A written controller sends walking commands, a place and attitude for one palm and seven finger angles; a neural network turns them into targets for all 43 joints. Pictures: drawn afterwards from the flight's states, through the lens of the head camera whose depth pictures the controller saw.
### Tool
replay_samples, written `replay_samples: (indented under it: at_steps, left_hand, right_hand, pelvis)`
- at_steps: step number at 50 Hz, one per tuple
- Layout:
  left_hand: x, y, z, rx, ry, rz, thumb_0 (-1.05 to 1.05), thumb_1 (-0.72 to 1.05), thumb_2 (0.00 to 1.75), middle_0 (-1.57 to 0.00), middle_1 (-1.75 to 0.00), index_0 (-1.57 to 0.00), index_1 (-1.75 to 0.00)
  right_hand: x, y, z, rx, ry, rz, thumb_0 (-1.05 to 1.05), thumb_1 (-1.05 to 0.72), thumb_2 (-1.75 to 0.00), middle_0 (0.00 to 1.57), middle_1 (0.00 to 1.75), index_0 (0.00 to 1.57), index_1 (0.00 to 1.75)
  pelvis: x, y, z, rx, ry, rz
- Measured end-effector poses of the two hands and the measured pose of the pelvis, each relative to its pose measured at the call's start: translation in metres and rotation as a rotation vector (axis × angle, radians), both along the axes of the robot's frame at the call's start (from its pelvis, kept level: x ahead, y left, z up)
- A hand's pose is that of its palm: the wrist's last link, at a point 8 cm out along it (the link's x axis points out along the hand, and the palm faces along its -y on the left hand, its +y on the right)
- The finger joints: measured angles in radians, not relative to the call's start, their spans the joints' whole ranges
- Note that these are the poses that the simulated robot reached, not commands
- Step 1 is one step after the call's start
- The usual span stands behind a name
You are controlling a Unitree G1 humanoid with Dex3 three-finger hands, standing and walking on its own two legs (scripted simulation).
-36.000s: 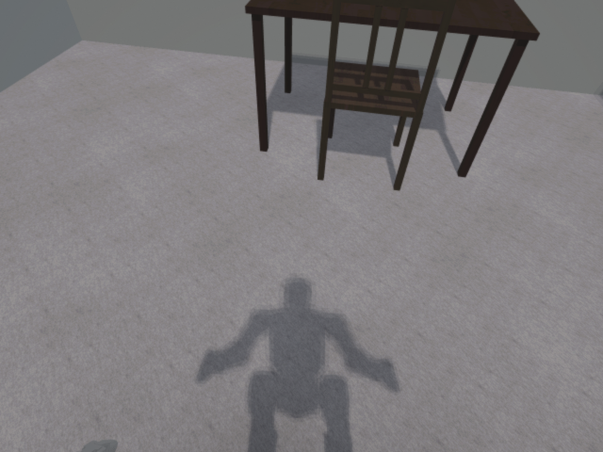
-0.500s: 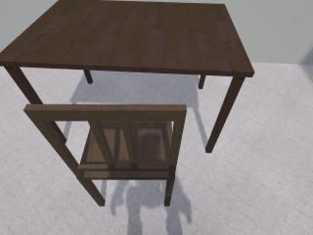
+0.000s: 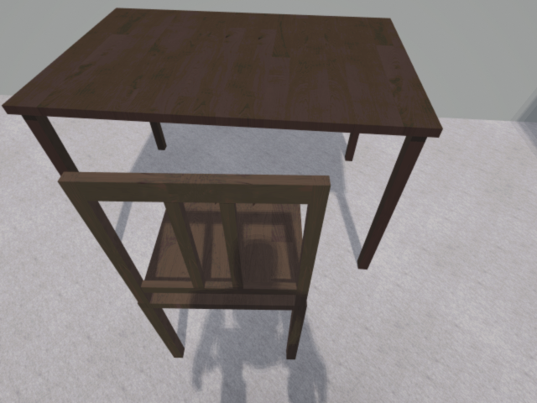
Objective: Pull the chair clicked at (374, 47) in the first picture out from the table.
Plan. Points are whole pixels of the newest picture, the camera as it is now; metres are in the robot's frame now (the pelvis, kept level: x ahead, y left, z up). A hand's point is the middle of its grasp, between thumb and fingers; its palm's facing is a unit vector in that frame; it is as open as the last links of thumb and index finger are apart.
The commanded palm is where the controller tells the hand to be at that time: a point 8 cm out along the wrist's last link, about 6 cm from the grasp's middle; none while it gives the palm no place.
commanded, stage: look again from close up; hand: left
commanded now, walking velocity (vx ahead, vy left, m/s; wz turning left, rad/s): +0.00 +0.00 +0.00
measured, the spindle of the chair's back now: (188, 248) +0.42 +0.19 -0.08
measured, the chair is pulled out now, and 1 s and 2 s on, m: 0.22 0.22 0.22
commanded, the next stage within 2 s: raise the hand toward the chair's back in 0.86 s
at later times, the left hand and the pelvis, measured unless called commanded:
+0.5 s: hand out of the picture +0.02 +0.18 -0.17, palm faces +0.02 -0.98 -0.19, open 7.4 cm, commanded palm none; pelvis +0.01 +0.00 +0.00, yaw +0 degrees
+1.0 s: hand out of the picture +0.01 +0.16 -0.17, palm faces +0.07 -0.98 -0.19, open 7.3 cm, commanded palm +0.10 +0.21 -0.07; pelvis +0.00 -0.01 +0.00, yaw +0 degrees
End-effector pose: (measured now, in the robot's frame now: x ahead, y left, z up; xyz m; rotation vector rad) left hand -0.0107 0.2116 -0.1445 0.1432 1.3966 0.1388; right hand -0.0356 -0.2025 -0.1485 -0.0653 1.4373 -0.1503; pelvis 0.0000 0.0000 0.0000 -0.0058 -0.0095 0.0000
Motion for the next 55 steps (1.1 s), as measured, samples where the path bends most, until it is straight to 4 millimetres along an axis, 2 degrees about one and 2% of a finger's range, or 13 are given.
replay_samples:
  at_steps: [4,9,18,26,49,50,51,53,55]
  left_hand:
    - [0.009,0.009,-0.001,0.012,-0.038,-0.002,0.01,0.91,0.89,-0.20,-0.30,-0.20,-0.30]
    - [0.019,0.017,0.002,0.023,-0.074,-0.002,0.01,0.91,0.90,-0.20,-0.30,-0.20,-0.30]
    - [0.026,0.018,0.003,0.017,-0.074,-0.010,0.00,0.91,0.90,-0.20,-0.30,-0.20,-0.30]
    - [0.024,0.013,0.002,0.008,-0.056,-0.007,0.00,0.91,0.90,-0.20,-0.30,-0.20,-0.30]
    - [0.006,-0.003,0.001,-0.005,-0.017,-0.001,0.00,0.91,0.90,-0.20,-0.30,-0.20,-0.30]
    - [0.012,0.001,0.006,0.006,-0.051,0.049,0.01,0.92,0.89,-0.20,-0.30,-0.20,-0.30]
    - [0.027,0.010,0.018,0.030,-0.142,0.101,0.03,0.93,0.89,-0.20,-0.30,-0.21,-0.30]
    - [0.067,0.024,0.055,0.096,-0.433,0.119,0.04,0.94,0.89,-0.21,-0.30,-0.20,-0.30]
    - [0.108,0.028,0.092,0.116,-0.701,0.118,0.04,0.92,0.88,-0.20,-0.30,-0.20,-0.29]
  right_hand:
    - [0.024,-0.002,-0.001,-0.016,-0.076,0.022,0.01,-0.91,-0.90,0.20,0.30,0.20,0.30]
    - [0.044,-0.012,0.003,-0.051,-0.124,0.047,0.02,-0.93,-0.90,0.20,0.30,0.20,0.30]
    - [0.061,-0.019,0.010,-0.071,-0.148,0.066,0.01,-0.92,-0.90,0.20,0.30,0.20,0.30]
    - [0.057,-0.021,0.011,-0.069,-0.115,0.063,0.01,-0.91,-0.90,0.20,0.30,0.20,0.30]
    - [0.026,-0.015,0.008,-0.034,-0.036,0.029,0.01,-0.91,-0.90,0.20,0.30,0.20,0.30]
    - [0.028,-0.017,0.009,-0.045,-0.063,0.029,0.01,-0.91,-0.90,0.20,0.30,0.20,0.30]
    - [0.032,-0.022,0.012,-0.069,-0.119,0.034,0.02,-0.92,-0.90,0.20,0.30,0.20,0.30]
    - [0.048,-0.032,0.019,-0.108,-0.268,0.039,0.03,-0.93,-0.90,0.20,0.30,0.20,0.30]
    - [0.071,-0.043,0.025,-0.134,-0.416,0.059,0.03,-0.93,-0.90,0.20,0.30,0.20,0.30]
  pelvis:
    - [0.001,0.004,-0.002,0.000,-0.005,0.000]
    - [0.002,0.007,-0.001,0.003,-0.009,-0.002]
    - [0.004,0.006,0.002,0.007,-0.009,-0.005]
    - [0.007,0.002,0.003,0.007,-0.014,-0.004]
    - [0.002,-0.007,0.004,0.004,-0.018,-0.006]
    - [0.000,-0.007,0.004,0.002,-0.019,-0.004]
    - [-0.001,-0.007,0.003,0.005,-0.021,-0.002]
    - [-0.003,-0.008,0.000,0.013,-0.012,0.010]
    - [-0.007,-0.008,-0.004,0.011,0.003,0.037]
